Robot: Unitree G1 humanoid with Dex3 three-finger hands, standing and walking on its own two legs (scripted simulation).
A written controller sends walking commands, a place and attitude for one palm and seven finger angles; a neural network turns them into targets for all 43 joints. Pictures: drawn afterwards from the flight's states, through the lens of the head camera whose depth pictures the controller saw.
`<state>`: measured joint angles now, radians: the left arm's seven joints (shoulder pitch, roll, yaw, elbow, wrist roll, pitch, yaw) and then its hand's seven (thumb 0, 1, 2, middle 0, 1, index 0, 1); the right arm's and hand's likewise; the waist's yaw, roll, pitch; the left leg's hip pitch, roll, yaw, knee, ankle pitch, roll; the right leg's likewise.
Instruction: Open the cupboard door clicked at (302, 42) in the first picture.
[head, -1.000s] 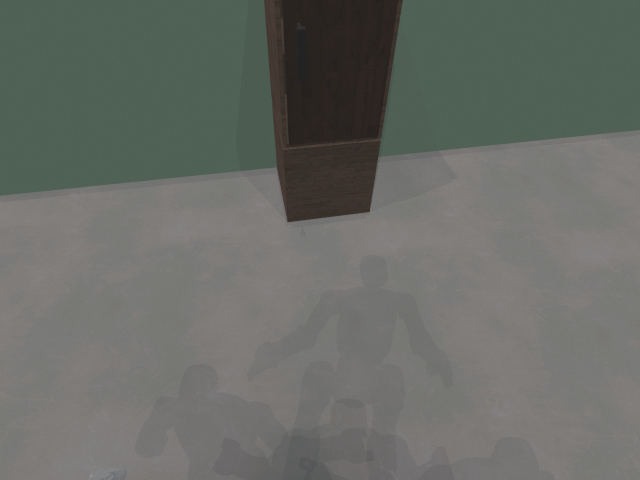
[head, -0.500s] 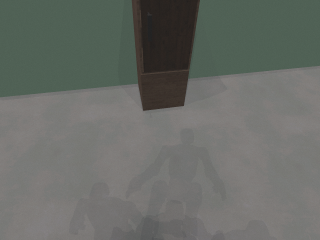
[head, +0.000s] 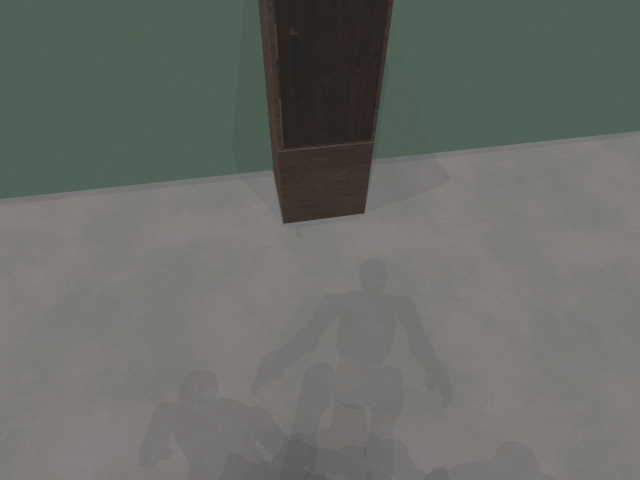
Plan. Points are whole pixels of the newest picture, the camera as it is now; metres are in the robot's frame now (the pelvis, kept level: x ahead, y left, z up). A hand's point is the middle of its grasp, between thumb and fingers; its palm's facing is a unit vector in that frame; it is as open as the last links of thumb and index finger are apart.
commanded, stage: look at it before walking up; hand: left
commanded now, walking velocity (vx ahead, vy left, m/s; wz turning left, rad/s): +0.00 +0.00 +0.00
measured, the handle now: (293, 56) +1.27 +0.15 -0.01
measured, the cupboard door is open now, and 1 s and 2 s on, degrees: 0 0 0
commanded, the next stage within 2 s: walk to a spot facing it in 0.44 s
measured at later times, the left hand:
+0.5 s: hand out of the picture +0.07 +0.24 -0.16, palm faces -0.03 -0.94 -0.33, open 7.4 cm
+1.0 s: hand out of the picture +0.08 +0.15 -0.18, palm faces -0.10 -0.98 -0.19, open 7.4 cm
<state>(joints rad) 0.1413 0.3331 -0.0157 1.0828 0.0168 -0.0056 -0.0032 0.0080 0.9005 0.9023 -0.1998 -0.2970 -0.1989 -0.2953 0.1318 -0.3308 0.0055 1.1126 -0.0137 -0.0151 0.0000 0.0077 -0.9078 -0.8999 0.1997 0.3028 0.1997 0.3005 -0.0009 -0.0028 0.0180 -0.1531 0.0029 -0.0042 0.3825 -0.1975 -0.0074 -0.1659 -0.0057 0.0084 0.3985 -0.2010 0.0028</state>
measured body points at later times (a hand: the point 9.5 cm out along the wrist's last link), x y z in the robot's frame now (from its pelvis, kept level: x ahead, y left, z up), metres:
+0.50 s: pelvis +0.00 +0.00 +0.00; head +0.01 +0.00 +0.45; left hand +0.07 +0.29 -0.13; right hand +0.08 -0.30 -0.13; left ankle +0.01 +0.12 -0.74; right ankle +0.01 -0.12 -0.74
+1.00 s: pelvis +0.08 -0.03 -0.01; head +0.09 -0.04 +0.44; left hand +0.08 +0.20 -0.16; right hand +0.06 -0.28 -0.17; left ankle +0.06 +0.10 -0.67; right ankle +0.03 -0.11 -0.74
